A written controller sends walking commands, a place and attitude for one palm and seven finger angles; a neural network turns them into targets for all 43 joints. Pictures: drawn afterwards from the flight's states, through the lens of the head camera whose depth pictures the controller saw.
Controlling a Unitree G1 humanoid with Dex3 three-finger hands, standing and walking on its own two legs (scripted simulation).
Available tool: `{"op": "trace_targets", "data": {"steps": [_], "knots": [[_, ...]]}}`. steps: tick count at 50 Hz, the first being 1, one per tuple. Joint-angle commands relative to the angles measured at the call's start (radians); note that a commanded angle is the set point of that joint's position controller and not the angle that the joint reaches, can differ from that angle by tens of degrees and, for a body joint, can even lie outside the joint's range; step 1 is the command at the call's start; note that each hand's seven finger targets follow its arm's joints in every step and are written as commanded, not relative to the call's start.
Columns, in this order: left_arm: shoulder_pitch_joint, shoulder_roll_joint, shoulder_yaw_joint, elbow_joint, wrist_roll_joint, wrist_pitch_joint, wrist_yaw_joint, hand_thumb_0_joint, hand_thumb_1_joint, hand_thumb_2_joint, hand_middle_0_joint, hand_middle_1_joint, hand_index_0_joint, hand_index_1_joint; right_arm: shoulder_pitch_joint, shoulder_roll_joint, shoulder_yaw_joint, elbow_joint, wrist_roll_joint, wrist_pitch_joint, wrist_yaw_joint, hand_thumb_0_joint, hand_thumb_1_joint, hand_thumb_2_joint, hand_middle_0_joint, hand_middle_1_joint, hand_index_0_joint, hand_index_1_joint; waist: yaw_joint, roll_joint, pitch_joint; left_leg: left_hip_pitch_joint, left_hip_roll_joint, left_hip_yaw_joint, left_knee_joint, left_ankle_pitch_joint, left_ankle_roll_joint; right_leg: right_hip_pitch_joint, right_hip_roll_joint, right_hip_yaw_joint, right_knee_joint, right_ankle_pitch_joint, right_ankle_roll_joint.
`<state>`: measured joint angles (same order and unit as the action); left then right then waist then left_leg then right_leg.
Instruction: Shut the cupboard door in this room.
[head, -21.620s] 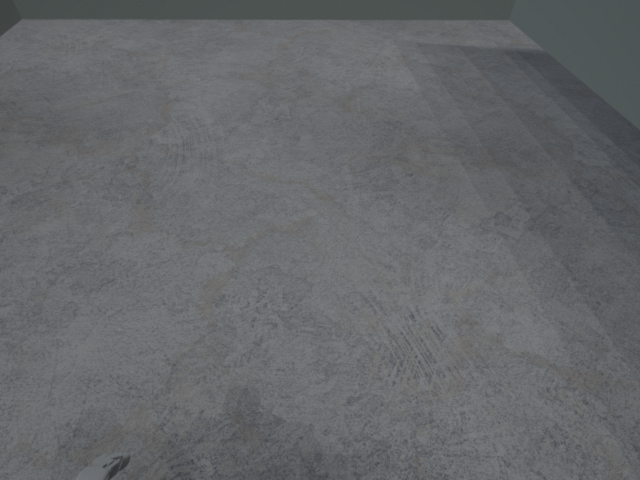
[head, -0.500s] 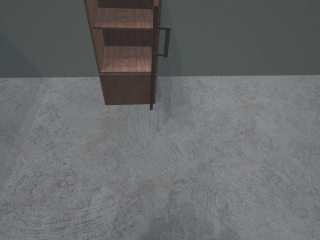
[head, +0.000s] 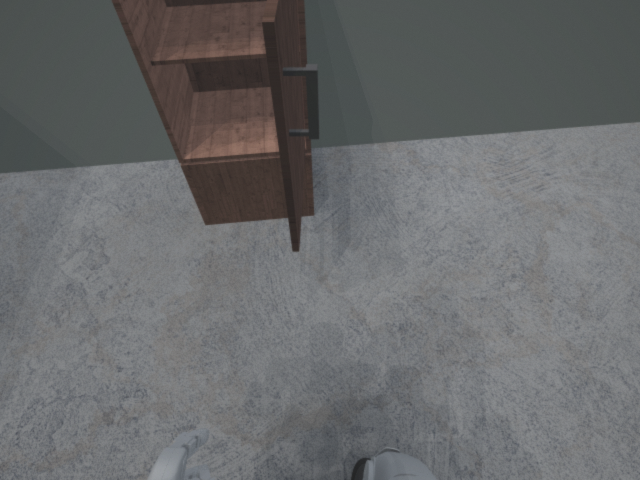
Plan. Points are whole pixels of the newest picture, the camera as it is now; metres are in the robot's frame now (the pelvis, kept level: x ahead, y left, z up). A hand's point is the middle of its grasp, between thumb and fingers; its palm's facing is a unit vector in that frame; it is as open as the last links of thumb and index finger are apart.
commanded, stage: stand and wait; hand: left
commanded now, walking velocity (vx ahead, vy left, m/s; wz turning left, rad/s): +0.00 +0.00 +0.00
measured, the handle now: (302, 104) +0.73 +0.05 +0.03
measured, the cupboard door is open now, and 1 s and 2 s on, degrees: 83 83 83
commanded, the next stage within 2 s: look at it before walking up in 0.84 s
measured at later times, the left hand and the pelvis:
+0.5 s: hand out of the picture +0.08 +0.20 -0.15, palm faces +0.06 -0.99 -0.15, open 7.3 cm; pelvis +0.09 +0.04 +0.03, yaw -1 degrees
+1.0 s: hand out of the picture +0.12 +0.21 -0.15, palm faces +0.01 -0.98 -0.19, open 7.3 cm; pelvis +0.12 +0.05 +0.03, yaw -1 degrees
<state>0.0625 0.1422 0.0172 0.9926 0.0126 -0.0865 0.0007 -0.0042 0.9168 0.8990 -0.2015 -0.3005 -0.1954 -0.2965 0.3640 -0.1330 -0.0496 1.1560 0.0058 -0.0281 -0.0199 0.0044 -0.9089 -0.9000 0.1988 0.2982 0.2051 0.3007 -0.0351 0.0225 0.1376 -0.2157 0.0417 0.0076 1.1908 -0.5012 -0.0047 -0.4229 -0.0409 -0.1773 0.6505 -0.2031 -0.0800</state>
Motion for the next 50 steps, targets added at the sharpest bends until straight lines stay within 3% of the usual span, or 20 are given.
{"op": "trace_targets", "data": {"steps": [1, 2, 4, 8, 10, 12, 13, 14, 15, 16, 17, 21, 24, 29, 34, 50], "knots": [[0.130, 0.136, 0.032, 0.013, -0.003, 0.017, 0.026, 0.000, 0.900, 0.900, -0.200, -0.300, -0.200, -0.300, 0.082, -0.023, 0.003, -0.049, -0.017, 0.017, -0.002, 0.000, -0.900, -0.900, 0.200, 0.300, 0.200, 0.300, 0.008, -0.049, -0.137, -0.134, 0.066, -0.049, 0.048, 0.114, -0.007, 0.112, -0.291, 0.248, -0.340, 0.463, -0.065], [0.100, 0.132, 0.028, 0.007, 0.000, 0.021, 0.024, 0.000, 0.900, 0.900, -0.200, -0.300, -0.200, -0.300, 0.098, -0.019, 0.004, -0.050, -0.018, 0.029, -0.002, 0.000, -0.900, -0.900, 0.200, 0.300, 0.200, 0.300, -0.014, -0.073, -0.143, -0.086, 0.071, -0.030, -0.031, 0.113, -0.017, 0.045, -0.272, 0.192, -0.362, 0.372, -0.051], [0.088, 0.111, 0.029, 0.010, 0.008, 0.026, 0.023, 0.000, 0.900, 0.900, -0.200, -0.300, -0.200, -0.300, 0.105, -0.008, 0.009, -0.048, -0.023, 0.040, 0.001, 0.000, -0.900, -0.900, 0.200, 0.300, 0.200, 0.300, -0.025, -0.137, -0.155, -0.046, 0.062, 0.003, -0.155, 0.131, -0.030, 0.017, -0.221, 0.153, -0.397, 0.267, -0.040], [0.125, 0.135, 0.035, 0.023, 0.008, 0.042, 0.018, 0.000, 0.900, 0.900, -0.200, -0.300, -0.200, -0.300, 0.004, -0.039, 0.015, -0.091, -0.023, 0.033, 0.005, 0.000, -0.900, -0.900, 0.200, 0.300, 0.200, 0.300, 0.018, -0.149, -0.154, -0.073, 0.052, 0.038, -0.376, 0.137, -0.043, 0.108, -0.218, 0.189, -0.400, 0.133, -0.068], [0.143, 0.150, 0.036, 0.039, 0.008, 0.047, 0.018, 0.000, 0.900, 0.900, -0.200, -0.300, -0.200, -0.300, -0.041, -0.046, 0.017, -0.104, -0.021, 0.023, 0.005, 0.000, -0.900, -0.900, 0.200, 0.300, 0.200, 0.300, 0.031, -0.138, -0.141, -0.032, 0.045, 0.045, -0.502, 0.162, -0.046, 0.116, -0.215, 0.199, -0.382, 0.095, -0.065], [0.138, 0.154, 0.034, 0.050, -0.003, 0.053, 0.018, 0.000, 0.900, 0.900, -0.200, -0.300, -0.200, -0.300, -0.022, -0.064, 0.020, -0.090, -0.021, 0.013, 0.004, 0.000, -0.900, -0.900, 0.200, 0.300, 0.200, 0.300, 0.014, -0.105, -0.152, 0.077, 0.039, 0.046, -0.693, 0.287, -0.047, 0.106, -0.183, 0.178, -0.336, 0.016, -0.024], [0.149, 0.137, 0.027, 0.053, -0.008, 0.058, 0.019, 0.000, 0.900, 0.900, -0.200, -0.300, -0.200, -0.300, -0.020, -0.089, 0.017, -0.085, -0.019, 0.003, 0.004, 0.000, -0.900, -0.900, 0.200, 0.300, 0.200, 0.300, 0.013, -0.031, -0.148, 0.139, 0.065, 0.006, -0.770, 0.364, -0.040, 0.065, -0.148, 0.161, -0.296, -0.033, 0.012], [0.181, 0.108, 0.022, 0.055, -0.010, 0.062, 0.017, 0.000, 0.900, 0.900, -0.200, -0.300, -0.200, -0.300, -0.033, -0.125, 0.011, -0.088, -0.021, -0.006, 0.002, 0.000, -0.900, -0.900, 0.200, 0.300, 0.200, 0.300, 0.032, 0.091, -0.134, 0.109, 0.146, -0.089, -0.832, 0.394, -0.011, 0.068, -0.092, 0.135, -0.249, -0.061, 0.053], [0.201, 0.090, 0.016, 0.058, -0.011, 0.067, 0.019, 0.000, 0.900, 0.900, -0.200, -0.300, -0.200, -0.300, -0.077, -0.152, 0.013, -0.104, -0.023, -0.004, -0.002, 0.000, -0.900, -0.900, 0.200, 0.300, 0.200, 0.300, 0.054, 0.128, -0.076, -0.011, 0.203, -0.135, -0.891, 0.350, 0.029, 0.137, -0.064, 0.109, -0.255, -0.071, 0.083], [0.219, 0.084, 0.013, 0.072, -0.006, 0.066, 0.019, 0.000, 0.900, 0.900, -0.200, -0.300, -0.200, -0.300, -0.118, -0.150, 0.018, -0.110, -0.023, 0.001, -0.005, 0.000, -0.900, -0.900, 0.200, 0.300, 0.200, 0.300, 0.070, 0.069, -0.051, -0.080, 0.191, -0.119, -0.908, 0.290, 0.039, 0.210, -0.062, 0.113, -0.275, -0.032, 0.091], [0.222, 0.092, 0.012, 0.089, -0.001, 0.069, 0.021, 0.000, 0.900, 0.900, -0.200, -0.300, -0.200, -0.300, -0.139, -0.128, 0.019, -0.104, -0.019, -0.003, -0.005, 0.000, -0.900, -0.900, 0.200, 0.300, 0.200, 0.300, 0.068, 0.124, -0.051, -0.088, 0.162, -0.104, -0.939, 0.289, 0.029, 0.248, -0.072, 0.103, -0.264, 0.007, 0.097], [0.274, 0.098, 0.000, 0.124, -0.004, 0.060, 0.025, 0.000, 0.900, 0.900, -0.200, -0.300, -0.200, -0.300, -0.115, -0.105, 0.029, -0.086, -0.014, -0.007, -0.013, 0.000, -0.900, -0.900, 0.200, 0.300, 0.200, 0.300, 0.059, 0.075, -0.082, 0.032, 0.116, -0.030, -0.891, 0.461, 0.010, 0.271, -0.102, 0.125, -0.305, 0.119, 0.090], [0.279, 0.100, -0.004, 0.134, -0.005, 0.056, 0.030, 0.000, 0.900, 0.900, -0.200, -0.300, -0.200, -0.300, -0.083, -0.107, 0.029, -0.073, -0.013, -0.005, -0.014, 0.000, -0.900, -0.900, 0.200, 0.300, 0.200, 0.300, 0.045, 0.016, -0.101, 0.083, 0.113, -0.020, -0.879, 0.497, 0.007, 0.273, -0.108, 0.124, -0.318, 0.133, 0.087], [0.294, 0.088, -0.006, 0.144, -0.006, 0.058, 0.036, 0.000, 0.900, 0.900, -0.200, -0.300, -0.200, -0.300, -0.062, -0.110, 0.031, -0.052, -0.012, -0.006, -0.017, 0.000, -0.900, -0.900, 0.200, 0.300, 0.200, 0.300, 0.041, -0.021, -0.091, 0.097, 0.110, -0.017, -0.885, 0.530, 0.013, 0.286, -0.109, 0.120, -0.310, 0.140, 0.089], [0.316, 0.079, -0.007, 0.154, -0.006, 0.061, 0.042, 0.000, 0.900, 0.900, -0.200, -0.300, -0.200, -0.300, -0.038, -0.101, 0.034, -0.031, -0.011, -0.009, -0.021, 0.000, -0.900, -0.900, 0.200, 0.300, 0.200, 0.300, 0.044, -0.023, -0.090, 0.103, 0.103, -0.010, -0.878, 0.580, 0.020, 0.305, -0.113, 0.115, -0.296, 0.175, 0.086], [0.321, 0.063, -0.007, 0.145, -0.008, 0.068, 0.050, 0.000, 0.900, 0.900, -0.200, -0.300, -0.200, -0.300, 0.024, -0.058, 0.032, 0.011, -0.011, -0.010, -0.023, 0.000, -0.900, -0.900, 0.200, 0.300, 0.200, 0.300, 0.046, -0.015, -0.045, 0.074, 0.091, -0.003, -0.879, 0.545, 0.026, 0.296, -0.108, 0.115, -0.282, 0.161, 0.084]]}}
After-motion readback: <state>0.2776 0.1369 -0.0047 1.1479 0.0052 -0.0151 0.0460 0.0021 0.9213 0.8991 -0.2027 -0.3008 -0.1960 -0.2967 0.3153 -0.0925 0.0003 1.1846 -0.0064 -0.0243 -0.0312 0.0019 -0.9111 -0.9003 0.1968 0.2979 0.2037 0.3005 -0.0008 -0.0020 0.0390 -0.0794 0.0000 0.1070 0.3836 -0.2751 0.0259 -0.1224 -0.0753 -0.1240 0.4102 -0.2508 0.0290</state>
